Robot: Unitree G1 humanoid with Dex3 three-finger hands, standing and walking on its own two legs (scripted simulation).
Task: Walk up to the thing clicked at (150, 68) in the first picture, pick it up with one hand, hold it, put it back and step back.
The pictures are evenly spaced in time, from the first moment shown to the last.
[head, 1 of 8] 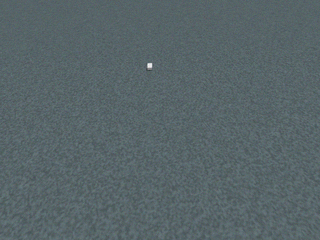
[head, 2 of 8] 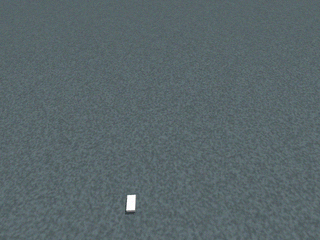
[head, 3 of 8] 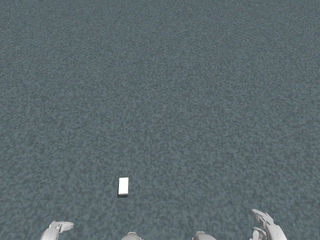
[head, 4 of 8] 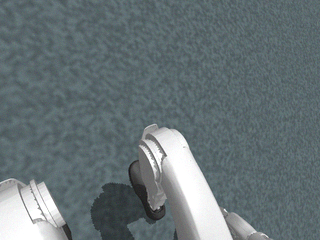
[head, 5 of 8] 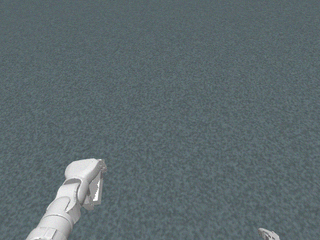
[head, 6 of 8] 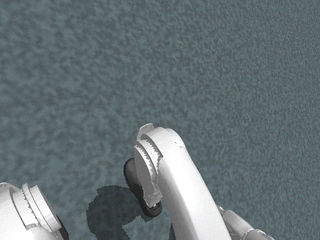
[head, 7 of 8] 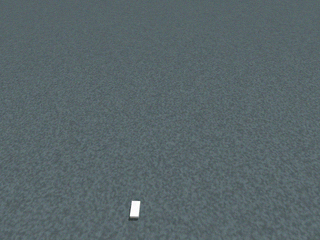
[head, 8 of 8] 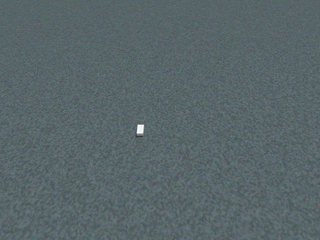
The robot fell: no
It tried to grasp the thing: yes
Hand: left
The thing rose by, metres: 0.69
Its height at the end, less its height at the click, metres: +0.00
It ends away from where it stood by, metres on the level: 0.01
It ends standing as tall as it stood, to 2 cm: yes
